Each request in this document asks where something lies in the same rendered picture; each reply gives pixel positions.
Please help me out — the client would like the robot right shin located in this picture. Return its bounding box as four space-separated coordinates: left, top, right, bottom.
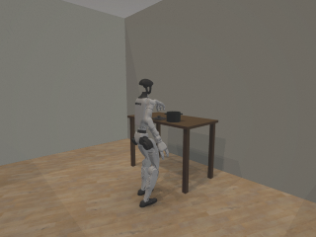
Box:
143 168 159 202

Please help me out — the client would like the pot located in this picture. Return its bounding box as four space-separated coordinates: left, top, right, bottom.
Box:
164 111 182 122

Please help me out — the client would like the table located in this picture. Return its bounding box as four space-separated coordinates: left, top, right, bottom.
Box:
127 112 218 194

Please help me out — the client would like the robot torso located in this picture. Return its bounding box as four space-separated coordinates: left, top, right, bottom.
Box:
134 96 152 145

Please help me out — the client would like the robot right hand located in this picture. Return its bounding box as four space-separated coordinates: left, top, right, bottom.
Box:
157 141 169 160

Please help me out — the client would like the robot right forearm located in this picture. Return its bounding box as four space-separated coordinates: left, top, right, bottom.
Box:
147 118 162 143

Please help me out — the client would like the robot right upper arm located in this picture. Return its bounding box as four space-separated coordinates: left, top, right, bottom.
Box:
143 98 156 125

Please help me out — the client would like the robot left hand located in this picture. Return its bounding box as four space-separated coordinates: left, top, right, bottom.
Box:
156 102 165 112

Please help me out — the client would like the lid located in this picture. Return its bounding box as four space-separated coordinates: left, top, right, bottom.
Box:
152 117 166 120

